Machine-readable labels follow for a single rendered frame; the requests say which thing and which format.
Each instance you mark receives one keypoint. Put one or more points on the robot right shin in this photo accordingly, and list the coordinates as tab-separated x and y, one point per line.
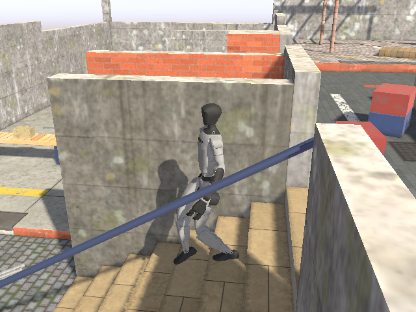
184	235

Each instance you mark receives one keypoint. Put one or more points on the robot left thigh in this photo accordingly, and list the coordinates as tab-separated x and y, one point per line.
200	224

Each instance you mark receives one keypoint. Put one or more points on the left robot hand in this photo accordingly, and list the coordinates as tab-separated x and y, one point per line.
199	207

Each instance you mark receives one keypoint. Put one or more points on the robot left forearm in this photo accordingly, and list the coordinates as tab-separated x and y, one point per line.
218	176

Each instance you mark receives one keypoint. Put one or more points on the robot left upper arm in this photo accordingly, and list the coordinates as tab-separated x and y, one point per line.
216	145

